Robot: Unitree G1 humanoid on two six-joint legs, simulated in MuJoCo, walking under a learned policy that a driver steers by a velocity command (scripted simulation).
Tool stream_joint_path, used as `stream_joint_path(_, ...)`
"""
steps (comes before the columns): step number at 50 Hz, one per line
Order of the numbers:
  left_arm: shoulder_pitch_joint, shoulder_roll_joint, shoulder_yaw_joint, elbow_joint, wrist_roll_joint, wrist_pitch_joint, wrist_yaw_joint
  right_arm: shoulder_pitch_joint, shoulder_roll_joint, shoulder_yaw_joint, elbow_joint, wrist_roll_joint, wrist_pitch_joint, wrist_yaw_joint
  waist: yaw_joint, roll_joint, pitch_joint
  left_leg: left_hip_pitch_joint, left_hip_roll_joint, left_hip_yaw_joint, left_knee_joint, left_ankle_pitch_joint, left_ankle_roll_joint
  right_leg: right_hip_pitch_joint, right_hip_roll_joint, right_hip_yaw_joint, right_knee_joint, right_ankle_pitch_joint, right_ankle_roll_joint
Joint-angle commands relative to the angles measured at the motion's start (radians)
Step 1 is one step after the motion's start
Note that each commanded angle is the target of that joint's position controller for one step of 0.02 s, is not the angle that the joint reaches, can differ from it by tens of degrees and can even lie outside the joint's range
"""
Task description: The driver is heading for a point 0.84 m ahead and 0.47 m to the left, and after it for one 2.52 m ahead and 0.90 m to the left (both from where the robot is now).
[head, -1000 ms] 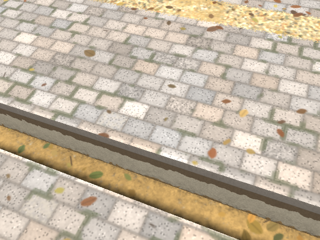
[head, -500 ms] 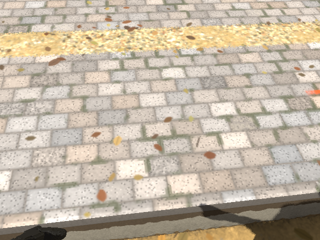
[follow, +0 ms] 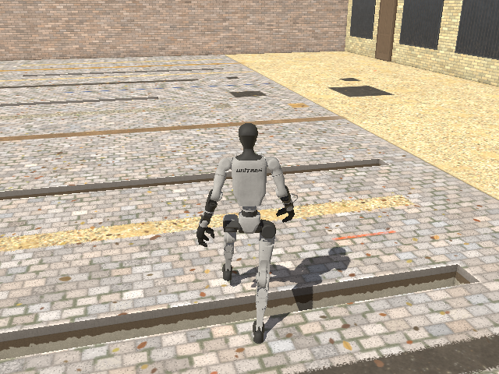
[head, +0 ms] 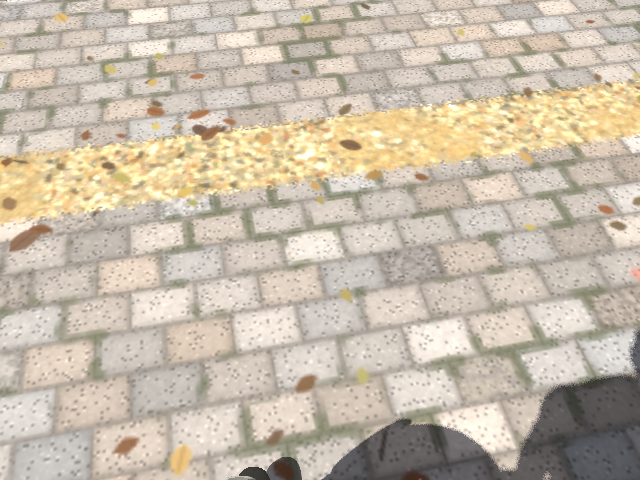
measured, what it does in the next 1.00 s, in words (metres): walks ahead, turning left: left foot, then right foot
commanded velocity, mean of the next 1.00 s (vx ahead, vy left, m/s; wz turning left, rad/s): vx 1.00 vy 0.00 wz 0.84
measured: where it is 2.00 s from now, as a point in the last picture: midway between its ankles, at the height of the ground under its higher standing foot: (100, 92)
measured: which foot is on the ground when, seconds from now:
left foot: up 0.00-0.08, down 0.10-0.54, up 0.56-0.96, down 0.98-1.00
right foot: down 0.00-0.12, up 0.14-0.52, down 0.54-0.96, up 0.98-1.00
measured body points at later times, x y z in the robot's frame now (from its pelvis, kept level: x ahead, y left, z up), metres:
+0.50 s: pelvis +0.54 +0.05 +0.03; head +0.57 +0.05 +0.48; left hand +0.73 +0.33 +0.00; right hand +0.64 -0.24 -0.10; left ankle +0.35 +0.09 -0.70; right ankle +0.79 -0.05 -0.67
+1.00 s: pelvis +0.96 +0.23 -0.01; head +0.99 +0.25 +0.44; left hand +0.72 +0.34 -0.13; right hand +1.30 +0.28 -0.07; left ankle +1.02 +0.31 -0.71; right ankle +0.86 -0.03 -0.59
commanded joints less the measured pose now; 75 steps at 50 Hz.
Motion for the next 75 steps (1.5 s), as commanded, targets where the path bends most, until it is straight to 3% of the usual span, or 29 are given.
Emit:
stream_joint_path(1, -0.061, 0.104, 0.012, -0.063, -0.007, -0.014, 0.024, -0.131, -0.017, 0.012, -0.036, -0.033, -0.009, 0.020, -0.045, -0.006, 0.139, 0.358, -0.087, 0.190, 0.015, 0.080, 0.060, -0.366, -0.201, -0.146, -0.151, 1.077, -0.001)
stream_joint_path(5, -0.065, 0.203, 0.032, -0.053, 0.027, 0.055, 0.038, 0.296, -0.151, -0.037, 0.112, -0.012, 0.019, -0.037, -0.282, -0.111, -0.099, 0.864, -0.225, 0.226, -0.067, -0.294, 0.142, -0.342, -0.271, -0.175, 0.685, 1.836, 0.075)
stream_joint_path(6, -0.132, 0.141, 0.007, -0.070, 0.021, 0.045, 0.030, 0.492, -0.197, -0.060, 0.166, -0.028, 0.027, -0.048, -0.317, -0.041, -0.156, 1.126, -0.066, -0.018, -0.094, -0.232, 0.219, -0.579, -0.166, -0.166, 1.093, 1.119, 0.083)
stream_joint_path(7, -0.076, 0.049, -0.015, -0.162, -0.033, 0.018, 0.007, 0.441, -0.301, -0.082, 0.152, -0.024, 0.029, -0.054, -0.210, 0.268, -0.315, 1.510, 0.236, -0.661, -0.135, -0.240, 0.494, -1.165, 0.038, -0.024, 1.600, 0.048, 0.190)
stream_joint_path(8, -0.167, 0.116, -0.020, -0.170, -0.003, -0.019, 0.001, 0.419, -0.266, -0.090, 0.117, 0.001, 0.023, -0.064, -0.232, -0.032, -0.472, 1.455, 0.170, -0.747, -0.274, -0.290, 0.409, -1.095, -0.011, 0.093, 1.500, 0.207, 0.125)
stream_joint_path(12, -0.281, 0.047, -0.044, -0.226, 0.063, 0.001, 0.000, 0.312, -0.093, -0.031, 0.207, -0.002, -0.040, -0.080, -0.083, 0.007, -0.123, 0.786, 0.032, -0.590, -0.427, -0.454, 0.295, -1.009, -0.106, 0.115, 1.534, 0.161, 0.040)
stream_joint_path(17, -0.444, 0.035, -0.061, -0.332, 0.042, 0.043, 0.002, 0.165, -0.130, -0.039, 0.094, 0.002, -0.090, -0.074, -0.032, -0.007, 0.094, 0.310, -0.006, -0.423, -0.654, -0.415, 0.270, -0.849, -0.243, 0.068, 0.904, 0.327, 0.122)
stream_joint_path(23, -0.488, 0.024, -0.060, -0.373, 0.014, 0.039, -0.030, 0.261, -0.213, -0.088, 0.077, 0.023, -0.066, -0.059, -0.090, 0.044, 0.013, 0.585, -0.049, -0.380, -0.585, -0.235, 0.126, -0.587, -0.138, 0.014, 0.417, 0.562, 0.120)
stream_joint_path(26, -0.117, 0.165, 0.008, -0.281, 0.007, 0.018, 0.014, 0.203, -0.264, -0.096, 0.053, -0.010, -0.058, -0.056, 0.109, 0.041, -0.194, 0.731, -0.087, -0.321, -0.026, 0.200, 0.053, -0.286, -0.095, -0.006, 0.360, 0.325, 0.115)
stream_joint_path(28, 0.150, 0.271, 0.034, -0.233, 0.078, 0.015, 0.054, 0.166, 0.027, -0.012, -0.038, 0.003, -0.068, -0.068, 0.139, -0.282, -0.280, 0.291, -0.189, -0.199, 0.636, -0.706, 0.037, 0.033, -0.491, 0.479, 0.295, -0.122, 0.115)
stream_joint_path(29, 0.016, 0.300, 0.052, -0.250, 0.073, 0.014, 0.044, 0.314, 0.008, 0.000, -0.087, 0.048, -0.059, -0.071, -0.009, -0.484, -0.379, 0.108, -0.181, -0.139, 0.797, -0.639, 0.046, 0.042, -0.634, 1.034, 0.053, -0.181, 0.006)
stream_joint_path(30, -0.132, 0.152, 0.031, -0.290, 0.065, 0.019, 0.036, 0.237, -0.080, -0.006, -0.041, 0.017, -0.030, -0.077, -0.010, -0.191, -0.235, 0.073, -0.074, -0.110, 0.807, -0.485, 0.050, -0.098, -0.556, 0.833, 0.066, -0.305, -0.031)
stream_joint_path(32, -0.164, 0.057, 0.007, -0.257, 0.057, 0.022, 0.025, 0.090, -0.110, -0.015, -0.065, 0.002, -0.014, -0.045, 0.007, -0.019, -0.083, 0.109, -0.017, -0.078, 0.723, -0.369, 0.029, -0.292, -0.433, 0.425, 0.104, 0.023, 0.004)
stream_joint_path(37, -0.027, 0.008, -0.008, -0.128, 0.018, -0.010, 0.011, -0.065, -0.032, 0.024, -0.183, -0.010, 0.041, -0.006, -0.027, -0.076, 0.004, 0.077, 0.004, 0.005, 0.579, -0.331, 0.012, -0.344, -0.337, -0.003, 0.083, 0.696, 0.084)
stream_joint_path(44, 0.014, 0.107, 0.003, -0.081, 0.016, -0.005, 0.047, -0.169, -0.047, 0.048, -0.216, -0.016, 0.044, 0.025, -0.080, -0.054, 0.044, 0.417, -0.130, 0.240, 0.072, -0.187, 0.077, -0.343, -0.291, -0.262, 0.116, 1.398, 0.133)
stream_joint_path(47, -0.076, 0.179, 0.022, -0.110, 0.022, 0.034, 0.067, 0.260, -0.154, -0.003, -0.085, -0.021, 0.039, -0.010, -0.300, -0.100, -0.142, 0.888, -0.177, 0.150, 0.009, -0.265, 0.164, -0.448, -0.356, -0.218, 0.678, 1.591, 0.128)
stream_joint_path(48, -0.106, 0.165, 0.023, -0.116, 0.026, 0.045, 0.053, 0.410, -0.183, -0.029, -0.017, -0.012, 0.032, -0.036, -0.347, -0.018, -0.178, 1.138, -0.121, 0.020, -0.126, -0.227, 0.221, -0.648, -0.269, -0.224, 1.069, 1.008, 0.108)
stream_joint_path(49, -0.086, 0.044, -0.006, -0.158, 0.042, 0.035, 0.032, 0.330, -0.240, -0.046, -0.012, 0.002, 0.040, -0.062, -0.212, 0.199, -0.165, 1.260, 0.032, -0.196, -0.047, -0.122, 0.217, -0.946, -0.115, -0.200, 1.427, -0.020, 0.089)
stream_joint_path(50, 0.027, 0.041, -0.017, -0.242, 0.006, 0.028, 0.034, 0.291, -0.294, -0.053, -0.076, -0.016, 0.044, -0.071, -0.127, 0.171, -0.386, 1.427, 0.269, -0.627, -0.208, -0.136, 0.385, -1.109, -0.133, 0.010, 1.551, -0.031, 0.082)
stream_joint_path(51, -0.087, 0.097, -0.014, -0.246, 0.009, 0.018, 0.032, 0.312, -0.236, -0.052, -0.074, -0.014, 0.046, -0.085, -0.183, 0.030, -0.293, 1.303, 0.266, -0.698, -0.400, -0.420, 0.367, -1.188, -0.144, 0.040, 1.509, 0.083, 0.085)
stream_joint_path(53, -0.123, 0.080, -0.019, -0.214, 0.018, 0.033, 0.025, 0.230, -0.144, -0.026, -0.036, -0.015, 0.012, -0.096, -0.074, -0.091, -0.007, 0.917, 0.215, -0.514, -0.490, -0.434, 0.284, -1.119, -0.219, 0.039, 1.351, 0.130, 0.078)
stream_joint_path(58, -0.207, -0.001, -0.029, -0.202, 0.011, 0.096, -0.016, 0.234, -0.088, -0.003, 0.034, -0.002, -0.076, -0.076, -0.011, -0.029, 0.131, 0.605, 0.075, -0.097, -0.620, -0.146, 0.141, -0.992, -0.248, 0.079, 0.990, 0.276, 0.075)
stream_joint_path(66, -0.366, -0.002, -0.030, -0.213, 0.002, 0.072, -0.056, 0.316, -0.138, 0.004, 0.077, 0.007, -0.098, -0.100, -0.051, 0.091, 0.023, 0.993, 0.068, 0.199, -0.558, 0.751, -0.046, -0.808, -0.066, -0.162, 0.491, 0.653, -0.047)
stream_joint_path(69, -0.016, 0.105, 0.014, -0.114, 0.009, 0.088, -0.043, 0.240, -0.208, -0.017, 0.051, -0.033, -0.040, -0.136, 0.145, 0.159, -0.154, 1.025, 0.128, 0.205, -0.033, 1.052, -0.069, -0.494, 0.026, -0.154, 0.506, 0.388, -0.102)
stream_joint_path(70, 0.186, 0.148, 0.042, -0.061, 0.013, 0.091, -0.029, 0.169, -0.227, -0.025, 0.029, -0.033, -0.027, -0.135, 0.259, 0.118, -0.201, 0.865, 0.097, 0.210, 0.339, 0.853, -0.059, -0.281, -0.005, -0.069, 0.431, 0.318, -0.154)
stream_joint_path(71, 0.174, 0.185, 0.057, -0.039, 0.006, 0.102, -0.012, 0.158, -0.084, 0.012, 0.014, -0.049, -0.044, -0.110, 0.178, -0.082, -0.154, 0.525, -0.051, 0.173, 0.713, -0.278, -0.046, -0.112, -0.115, 0.080, 0.521, 0.286, -0.189)
stream_joint_path(72, 0.068, 0.277, 0.081, -0.078, 0.021, 0.115, -0.008, 0.217, -0.028, 0.033, -0.088, -0.002, -0.067, -0.094, 0.054, -0.324, -0.255, 0.085, -0.174, 0.029, 1.016, -0.673, -0.107, 0.119, -0.322, 0.675, 0.329, 0.155, -0.408)
stream_joint_path(73, 0.033, 0.223, 0.079, -0.120, 0.014, 0.113, -0.006, 0.154, -0.083, 0.045, -0.114, -0.017, -0.091, -0.094, 0.089, -0.069, -0.244, 0.014, -0.107, -0.094, 0.955, -0.560, -0.074, 0.075, -0.351, 0.810, 0.144, 0.068, -0.386)
stream_joint_path(75, -0.022, 0.131, 0.057, -0.095, 0.009, 0.105, 0.000, 0.111, -0.094, 0.051, -0.120, -0.026, -0.100, -0.085, -0.011, 0.119, -0.038, 0.104, -0.015, -0.087, 0.718, -0.455, -0.068, -0.253, -0.297, 0.651, 0.073, 0.113, -0.286)
Velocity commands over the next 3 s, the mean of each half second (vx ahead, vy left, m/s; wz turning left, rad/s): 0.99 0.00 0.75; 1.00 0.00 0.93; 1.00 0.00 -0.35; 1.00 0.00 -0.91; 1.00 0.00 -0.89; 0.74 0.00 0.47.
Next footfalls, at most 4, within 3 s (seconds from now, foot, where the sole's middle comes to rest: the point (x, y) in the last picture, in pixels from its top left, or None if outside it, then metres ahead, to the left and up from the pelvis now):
0.10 left None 0.39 0.09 -0.74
0.54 right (359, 325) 0.82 -0.03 -0.74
0.98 left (217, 244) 1.04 0.34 -0.74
1.40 right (158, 141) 1.43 0.57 -0.74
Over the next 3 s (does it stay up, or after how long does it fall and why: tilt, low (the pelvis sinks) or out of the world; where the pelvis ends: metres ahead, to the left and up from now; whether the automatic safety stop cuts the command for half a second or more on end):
stays up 2.59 0.81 0.02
